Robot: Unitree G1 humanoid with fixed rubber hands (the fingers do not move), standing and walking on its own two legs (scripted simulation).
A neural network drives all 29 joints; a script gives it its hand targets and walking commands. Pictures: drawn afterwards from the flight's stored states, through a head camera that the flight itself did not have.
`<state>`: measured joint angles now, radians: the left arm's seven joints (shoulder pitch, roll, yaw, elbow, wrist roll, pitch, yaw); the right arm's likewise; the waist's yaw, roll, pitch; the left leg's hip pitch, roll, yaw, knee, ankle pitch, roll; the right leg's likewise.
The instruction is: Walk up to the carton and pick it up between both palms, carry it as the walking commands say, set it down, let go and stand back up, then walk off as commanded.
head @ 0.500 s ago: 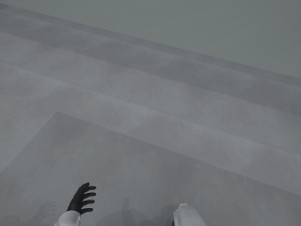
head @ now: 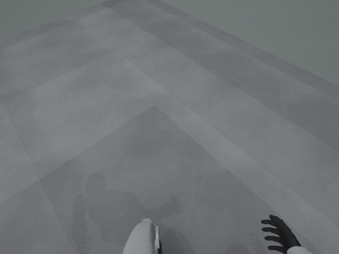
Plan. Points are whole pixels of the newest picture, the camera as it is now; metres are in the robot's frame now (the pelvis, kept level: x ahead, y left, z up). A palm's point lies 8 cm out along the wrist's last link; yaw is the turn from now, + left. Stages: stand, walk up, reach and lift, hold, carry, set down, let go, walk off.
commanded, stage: walk off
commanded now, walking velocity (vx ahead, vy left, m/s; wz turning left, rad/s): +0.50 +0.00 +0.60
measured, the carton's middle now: out of the picture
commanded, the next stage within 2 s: stand in 0.46 s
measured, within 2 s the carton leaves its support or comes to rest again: neither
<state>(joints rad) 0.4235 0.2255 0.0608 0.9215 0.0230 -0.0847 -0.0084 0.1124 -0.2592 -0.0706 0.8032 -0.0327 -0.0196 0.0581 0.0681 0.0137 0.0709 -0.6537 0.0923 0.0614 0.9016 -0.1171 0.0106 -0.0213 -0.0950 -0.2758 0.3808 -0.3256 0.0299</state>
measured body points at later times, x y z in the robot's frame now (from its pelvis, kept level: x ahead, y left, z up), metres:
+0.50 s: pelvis +0.21 +0.06 +0.01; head +0.23 +0.09 +0.46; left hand +0.37 +0.33 -0.09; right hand +0.25 -0.22 -0.11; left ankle +0.17 +0.11 -0.74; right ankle +0.37 -0.11 -0.67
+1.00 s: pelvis +0.33 +0.04 +0.00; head +0.35 +0.04 +0.45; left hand +0.27 +0.28 -0.13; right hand +0.48 -0.16 -0.15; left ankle +0.28 +0.19 -0.71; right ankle +0.42 -0.04 -0.74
